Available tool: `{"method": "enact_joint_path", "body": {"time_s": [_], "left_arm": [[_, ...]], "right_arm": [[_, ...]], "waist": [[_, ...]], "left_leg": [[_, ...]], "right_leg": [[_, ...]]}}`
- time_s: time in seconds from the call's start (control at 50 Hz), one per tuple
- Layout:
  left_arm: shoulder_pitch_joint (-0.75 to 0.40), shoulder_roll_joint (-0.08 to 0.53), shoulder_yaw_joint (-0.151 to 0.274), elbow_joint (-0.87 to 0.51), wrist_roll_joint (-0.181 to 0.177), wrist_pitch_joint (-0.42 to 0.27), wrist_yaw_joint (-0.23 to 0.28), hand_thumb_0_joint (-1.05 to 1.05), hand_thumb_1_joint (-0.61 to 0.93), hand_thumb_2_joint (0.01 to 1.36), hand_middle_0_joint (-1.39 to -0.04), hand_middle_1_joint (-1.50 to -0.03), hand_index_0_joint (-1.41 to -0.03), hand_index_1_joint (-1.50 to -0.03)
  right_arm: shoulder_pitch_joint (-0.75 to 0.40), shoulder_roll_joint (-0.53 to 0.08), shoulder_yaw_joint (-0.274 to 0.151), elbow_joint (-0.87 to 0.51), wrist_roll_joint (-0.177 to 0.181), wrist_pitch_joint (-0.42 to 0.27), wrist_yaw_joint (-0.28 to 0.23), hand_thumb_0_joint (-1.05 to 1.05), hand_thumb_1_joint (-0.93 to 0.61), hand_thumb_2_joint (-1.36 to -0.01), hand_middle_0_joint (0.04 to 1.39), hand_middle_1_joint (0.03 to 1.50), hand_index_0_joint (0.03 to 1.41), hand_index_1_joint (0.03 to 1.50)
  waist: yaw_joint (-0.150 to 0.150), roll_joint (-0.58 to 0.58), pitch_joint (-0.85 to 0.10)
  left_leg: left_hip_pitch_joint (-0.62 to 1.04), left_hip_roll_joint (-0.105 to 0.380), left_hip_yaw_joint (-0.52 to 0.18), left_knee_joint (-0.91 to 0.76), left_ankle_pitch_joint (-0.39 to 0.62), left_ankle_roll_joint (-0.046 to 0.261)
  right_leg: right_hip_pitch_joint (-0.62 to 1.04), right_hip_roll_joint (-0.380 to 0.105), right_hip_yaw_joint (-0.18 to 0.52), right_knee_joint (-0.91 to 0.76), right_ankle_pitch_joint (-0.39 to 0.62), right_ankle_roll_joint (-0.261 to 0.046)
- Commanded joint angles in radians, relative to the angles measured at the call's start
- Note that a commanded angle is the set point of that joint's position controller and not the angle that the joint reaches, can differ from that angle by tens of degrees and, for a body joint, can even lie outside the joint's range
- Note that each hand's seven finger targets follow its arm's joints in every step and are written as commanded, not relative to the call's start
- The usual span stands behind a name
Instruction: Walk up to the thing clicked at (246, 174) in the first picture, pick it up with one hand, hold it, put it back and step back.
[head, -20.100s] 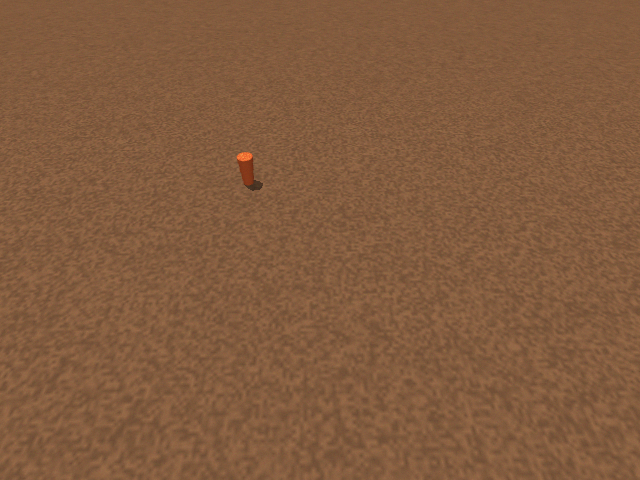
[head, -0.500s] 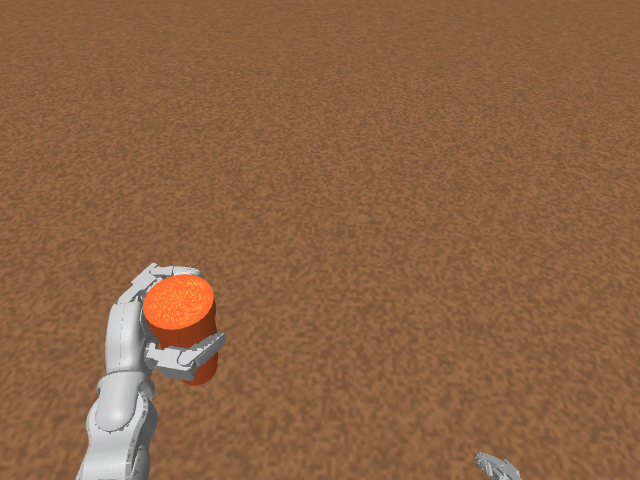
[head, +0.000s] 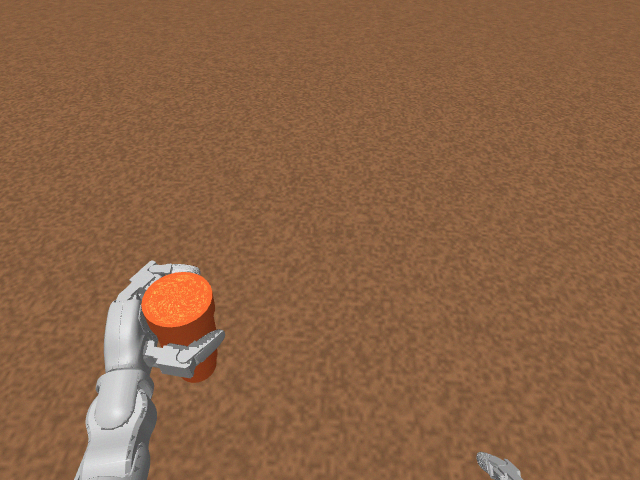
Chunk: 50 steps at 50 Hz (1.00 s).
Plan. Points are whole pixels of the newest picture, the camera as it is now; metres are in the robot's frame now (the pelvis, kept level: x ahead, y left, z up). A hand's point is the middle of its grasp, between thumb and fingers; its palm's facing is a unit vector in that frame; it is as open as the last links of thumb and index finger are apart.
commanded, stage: hold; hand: left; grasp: from the side
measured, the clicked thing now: (188, 335) +0.32 +0.17 +0.01
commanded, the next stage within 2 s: crouch in 0.30 s
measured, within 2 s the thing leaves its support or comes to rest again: neither
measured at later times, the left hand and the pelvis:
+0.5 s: hand (185, 320) +0.33 +0.17 +0.04, palm faces +0.13 -0.99 -0.03, open 10.1 cm; pelvis +0.01 +0.00 +0.00, yaw +0 degrees
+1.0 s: hand (201, 366) +0.34 +0.18 -0.12, palm faces +0.17 -0.98 -0.03, open 10.1 cm; pelvis -0.02 +0.00 -0.11, yaw +0 degrees
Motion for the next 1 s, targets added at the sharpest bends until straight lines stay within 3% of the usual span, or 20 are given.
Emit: {"method": "enact_joint_path", "body": {"time_s": [0.0,0.04,0.08,0.12,0.14,0.18,0.2,0.22,0.26,0.38,0.48,0.52,0.56,0.64,0.68,0.7,0.74,0.76,0.84,0.98], "left_arm": [[-0.365,0.151,0.072,-0.332,-0.025,-0.108,0.01,0.0,0.218,1.22,-1.189,-1.339,-1.2,-1.343],[-0.395,0.164,0.061,-0.364,-0.019,-0.106,0.006,0.0,0.201,1.207,-1.197,-1.341,-1.21,-1.344],[-0.326,0.101,0.023,-0.284,-0.025,-0.086,0.003,0.0,0.2,1.216,-1.195,-1.348,-1.21,-1.35],[-0.346,0.138,0.069,-0.279,-0.03,-0.084,0.007,0.0,0.186,1.207,-1.184,-1.34,-1.198,-1.342],[-0.337,0.102,0.029,-0.275,-0.029,-0.077,0.002,0.0,0.188,1.207,-1.187,-1.34,-1.201,-1.342],[-0.348,0.142,0.062,-0.283,-0.022,-0.079,0.009,0.0,0.195,1.215,-1.194,-1.348,-1.208,-1.35],[-0.3,0.111,0.041,-0.242,-0.02,-0.071,0.007,0.0,0.184,1.218,-1.195,-1.349,-1.207,-1.353],[-0.358,0.172,0.091,-0.332,-0.022,-0.087,0.011,0.0,0.201,1.214,-1.192,-1.338,-1.204,-1.342],[-0.333,0.117,0.04,-0.312,-0.024,-0.084,0.005,0.0,0.209,1.213,-1.19,-1.341,-1.203,-1.344],[-0.309,0.107,0.034,-0.297,-0.018,-0.083,0.013,0.0,0.166,1.238,-1.215,-1.366,-1.221,-1.378],[-0.324,0.124,0.066,-0.339,-0.021,-0.101,0.031,0.0,0.227,1.17,-1.204,-1.306,-1.22,-1.301],[-0.256,0.046,0.027,-0.186,-0.027,-0.094,0.026,0.0,0.206,1.161,-1.208,-1.31,-1.225,-1.305],[-0.326,0.125,0.079,-0.24,-0.011,-0.125,0.032,0.0,0.186,1.156,-1.204,-1.302,-1.219,-1.299],[-0.336,0.094,0.066,-0.154,-0.001,-0.175,0.024,0.0,0.169,1.16,-1.212,-1.316,-1.23,-1.31],[-0.323,0.106,0.094,-0.085,-0.001,-0.208,0.021,0.0,0.16,1.152,-1.2,-1.307,-1.22,-1.301],[-0.353,0.09,0.076,-0.067,0.0,-0.228,0.015,0.0,0.16,1.145,-1.196,-1.301,-1.214,-1.296],[-0.362,0.135,0.127,-0.027,0.001,-0.272,0.01,0.0,0.135,1.148,-1.204,-1.313,-1.224,-1.308],[-0.36,0.101,0.099,0.008,0.0,-0.291,-0.001,0.0,0.139,1.144,-1.207,-1.311,-1.225,-1.306],[-0.4,0.127,0.142,0.068,-0.009,-0.384,-0.01,0.0,0.093,1.148,-1.212,-1.312,-1.227,-1.312],[-0.505,0.219,0.192,0.116,-0.008,-0.478,-0.043,0.0,0.113,1.115,-1.182,-1.248,-1.185,-1.257]], "right_arm": [[-0.039,-0.131,-0.049,-0.122,0.002,-0.048,-0.014,0.0,-0.91,-0.908,0.199,0.3,0.199,0.3],[-0.041,-0.128,-0.046,-0.122,0.002,-0.048,-0.019,0.0,-0.912,-0.907,0.199,0.3,0.199,0.3],[-0.036,-0.124,-0.041,-0.121,0.001,-0.051,-0.02,0.0,-0.912,-0.907,0.199,0.3,0.199,0.3],[-0.035,-0.133,-0.046,-0.113,0.004,-0.05,-0.023,0.0,-0.914,-0.907,0.199,0.3,0.199,0.3],[-0.048,-0.126,-0.041,-0.125,0.003,-0.049,-0.024,0.0,-0.91,-0.906,0.199,0.3,0.199,0.3],[-0.04,-0.13,-0.046,-0.112,0.003,-0.051,-0.023,0.0,-0.912,-0.907,0.199,0.3,0.2,0.3],[-0.039,-0.126,-0.044,-0.115,0.005,-0.05,-0.024,0.0,-0.911,-0.907,0.199,0.3,0.199,0.3],[-0.044,-0.13,-0.049,-0.114,0.003,-0.049,-0.022,0.0,-0.909,-0.907,0.199,0.3,0.199,0.3],[-0.04,-0.125,-0.046,-0.118,0.003,-0.05,-0.02,0.0,-0.909,-0.906,0.199,0.3,0.199,0.3],[-0.042,-0.129,-0.051,-0.124,0.002,-0.052,-0.014,0.0,-0.911,-0.913,0.199,0.301,0.2,0.301],[-0.033,-0.123,-0.051,-0.116,-0.001,-0.049,-0.01,0.0,-0.885,-0.905,0.199,0.3,0.2,0.3],[-0.039,-0.119,-0.046,-0.114,-0.004,-0.049,-0.008,0.0,-0.891,-0.906,0.199,0.3,0.2,0.3],[-0.038,-0.133,-0.061,-0.103,-0.008,-0.046,-0.007,0.0,-0.885,-0.905,0.199,0.3,0.2,0.3],[-0.033,-0.127,-0.066,-0.091,-0.02,-0.046,0.008,0.0,-0.886,-0.904,0.199,0.3,0.199,0.3],[-0.027,-0.135,-0.074,-0.079,-0.025,-0.046,0.014,0.0,-0.883,-0.903,0.199,0.3,0.199,0.3],[-0.027,-0.137,-0.076,-0.083,-0.027,-0.048,0.021,0.0,-0.885,-0.903,0.199,0.3,0.199,0.3],[-0.026,-0.141,-0.081,-0.077,-0.032,-0.046,0.026,0.0,-0.885,-0.903,0.199,0.3,0.2,0.3],[-0.016,-0.142,-0.081,-0.072,-0.036,-0.049,0.031,0.0,-0.888,-0.903,0.199,0.3,0.199,0.3],[-0.026,-0.156,-0.086,-0.079,-0.043,-0.053,0.046,0.0,-0.889,-0.904,0.198,0.3,0.199,0.3],[-0.031,-0.197,-0.089,-0.061,-0.056,-0.054,0.057,0.0,-0.904,-0.908,0.198,0.3,0.199,0.3]], "waist": [[0.007,0.039,-0.309],[-0.005,0.033,-0.294],[-0.018,-0.003,-0.277],[-0.007,0.006,-0.297],[-0.007,-0.006,-0.279],[-0.002,0.01,-0.268],[-0.001,-0.008,-0.257],[0.016,0.027,-0.277],[0.005,0.008,-0.273],[0.002,0.023,-0.291],[0.006,0.009,-0.296],[-0.013,-0.044,-0.246],[-0.002,0.015,-0.27],[-0.014,0.002,-0.244],[-0.015,-0.018,-0.269],[-0.027,-0.014,-0.266],[-0.021,-0.006,-0.31],[-0.03,-0.006,-0.345],[-0.029,0.008,-0.444],[-0.03,0.066,-0.654]], "left_leg": [[0.102,-0.031,0.01,-0.129,0.2,0.013],[0.103,-0.034,0.015,-0.131,0.174,0.017],[0.102,-0.033,0.012,-0.13,0.183,0.021],[0.111,-0.033,0.013,-0.129,0.193,0.02],[0.104,-0.033,0.013,-0.128,0.201,0.021],[0.101,-0.036,0.015,-0.133,0.189,0.02],[0.096,-0.034,0.014,-0.134,0.194,0.02],[0.095,-0.037,0.016,-0.136,0.182,0.019],[0.105,-0.032,0.013,-0.139,0.196,0.016],[0.107,-0.032,0.011,-0.129,0.225,0.014],[0.09,-0.03,0.007,-0.115,0.232,0.016],[0.045,-0.028,0.006,-0.1,0.214,0.021],[0.05,-0.031,0.01,-0.087,0.209,0.019],[-0.029,-0.032,0.002,-0.039,0.155,0.02],[-0.079,-0.03,-0.002,0.006,0.131,0.02],[-0.108,-0.03,-0.005,0.03,0.113,0.02],[-0.176,-0.037,0.0,0.095,0.087,0.022],[-0.2,-0.035,-0.005,0.137,0.11,0.02],[-0.37,-0.042,-0.018,0.293,0.049,0.02],[-0.598,-0.043,-0.029,0.545,0.064,0.023]], "right_leg": [[0.15,0.035,-0.002,-0.092,0.21,-0.024],[0.141,0.033,0.004,-0.108,0.194,-0.02],[0.143,0.033,0.002,-0.11,0.207,-0.016],[0.153,0.032,0.003,-0.11,0.214,-0.017],[0.152,0.032,0.002,-0.115,0.223,-0.015],[0.149,0.03,0.003,-0.116,0.211,-0.016],[0.154,0.031,0.0,-0.114,0.214,-0.017],[0.159,0.028,0.003,-0.117,0.201,-0.019],[0.158,0.034,-0.005,-0.11,0.208,-0.02],[0.143,0.035,-0.004,-0.096,0.233,-0.023],[0.148,0.035,-0.004,-0.086,0.242,-0.021],[0.111,0.035,-0.005,-0.078,0.235,-0.017],[0.086,0.028,0.002,-0.063,0.229,-0.021],[-0.001,0.027,0.0,-0.011,0.175,-0.025],[-0.052,0.029,0.0,0.032,0.151,-0.027],[-0.094,0.03,0.001,0.057,0.136,-0.029],[-0.142,0.027,0.011,0.106,0.119,-0.029],[-0.185,0.029,0.008,0.153,0.132,-0.033],[-0.35,0.032,0.009,0.309,0.068,-0.037],[-0.563,0.027,0.043,0.551,0.053,-0.043]]}}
